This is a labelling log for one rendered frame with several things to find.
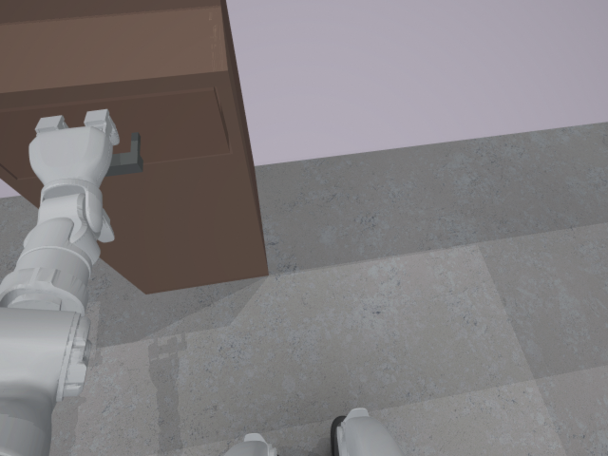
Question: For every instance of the robot shin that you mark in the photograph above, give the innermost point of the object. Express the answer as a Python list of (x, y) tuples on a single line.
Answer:
[(356, 412), (254, 437)]

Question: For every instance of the drawer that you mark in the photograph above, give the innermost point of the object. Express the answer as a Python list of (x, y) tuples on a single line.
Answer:
[(173, 125)]

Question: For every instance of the left robot hand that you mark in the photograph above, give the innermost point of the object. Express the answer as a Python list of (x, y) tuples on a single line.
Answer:
[(82, 153)]

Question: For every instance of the robot right shin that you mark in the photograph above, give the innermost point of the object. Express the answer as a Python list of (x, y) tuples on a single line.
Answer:
[(356, 412)]

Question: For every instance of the robot left forearm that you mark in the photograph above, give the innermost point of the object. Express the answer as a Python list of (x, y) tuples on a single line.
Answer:
[(53, 270)]

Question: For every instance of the cabinet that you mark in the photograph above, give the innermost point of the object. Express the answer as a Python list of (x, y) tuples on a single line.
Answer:
[(177, 224)]

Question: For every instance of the robot left shin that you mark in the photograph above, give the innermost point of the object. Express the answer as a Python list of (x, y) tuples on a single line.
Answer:
[(254, 437)]

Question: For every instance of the left robot upper arm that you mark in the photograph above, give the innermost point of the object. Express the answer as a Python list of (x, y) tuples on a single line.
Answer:
[(43, 358)]

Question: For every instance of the handle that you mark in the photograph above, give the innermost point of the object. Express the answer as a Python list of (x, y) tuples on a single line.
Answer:
[(127, 163)]

